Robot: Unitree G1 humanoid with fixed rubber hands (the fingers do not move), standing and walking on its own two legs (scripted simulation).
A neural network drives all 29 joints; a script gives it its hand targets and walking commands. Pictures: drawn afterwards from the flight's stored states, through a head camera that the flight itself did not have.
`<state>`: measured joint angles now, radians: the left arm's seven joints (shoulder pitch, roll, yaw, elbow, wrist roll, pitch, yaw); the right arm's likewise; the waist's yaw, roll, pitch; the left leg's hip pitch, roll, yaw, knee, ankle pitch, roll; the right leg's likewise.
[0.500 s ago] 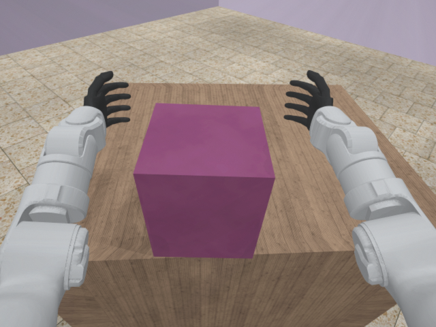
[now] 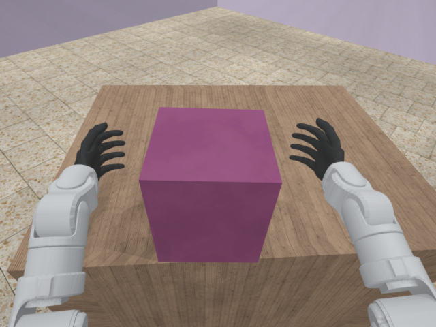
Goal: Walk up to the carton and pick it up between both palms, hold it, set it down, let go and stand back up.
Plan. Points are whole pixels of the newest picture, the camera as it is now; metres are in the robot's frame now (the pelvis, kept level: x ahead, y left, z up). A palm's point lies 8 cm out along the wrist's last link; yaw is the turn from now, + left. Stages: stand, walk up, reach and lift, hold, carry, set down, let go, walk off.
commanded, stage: set down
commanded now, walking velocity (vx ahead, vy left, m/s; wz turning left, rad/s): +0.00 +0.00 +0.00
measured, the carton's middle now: (210, 187) +0.40 +0.02 +0.07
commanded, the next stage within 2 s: none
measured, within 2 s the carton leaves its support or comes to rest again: neither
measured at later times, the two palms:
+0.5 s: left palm (82, 211) +0.29 +0.22 +0.13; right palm (333, 204) +0.30 -0.18 +0.13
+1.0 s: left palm (91, 249) +0.25 +0.21 +0.08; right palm (330, 250) +0.24 -0.18 +0.08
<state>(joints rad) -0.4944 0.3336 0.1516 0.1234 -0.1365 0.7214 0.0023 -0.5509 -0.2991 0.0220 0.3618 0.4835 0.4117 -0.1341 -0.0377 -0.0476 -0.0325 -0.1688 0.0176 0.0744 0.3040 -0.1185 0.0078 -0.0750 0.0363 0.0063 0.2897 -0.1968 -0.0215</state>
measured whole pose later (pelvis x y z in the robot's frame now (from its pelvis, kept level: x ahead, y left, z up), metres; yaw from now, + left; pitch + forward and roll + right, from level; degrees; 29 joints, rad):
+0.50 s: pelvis -0.02 +0.00 +0.00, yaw -1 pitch -5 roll +0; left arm -0.26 0.24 0.20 -0.05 -0.11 0.71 0.00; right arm -0.29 -0.19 -0.03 0.13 0.35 0.43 -0.15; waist -0.02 -0.04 -0.01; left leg -0.12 0.01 0.09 0.31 -0.11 0.01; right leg -0.05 0.03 0.02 0.34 -0.21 -0.02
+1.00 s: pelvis -0.01 +0.02 +0.00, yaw -2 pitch -4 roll +0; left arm 0.04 0.15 0.08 -0.18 -0.10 0.51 0.04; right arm 0.05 -0.17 0.00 -0.02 0.23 0.28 -0.07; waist 0.00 -0.03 0.02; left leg -0.10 0.00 0.11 0.27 -0.10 0.03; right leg -0.03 0.02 0.04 0.29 -0.18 0.00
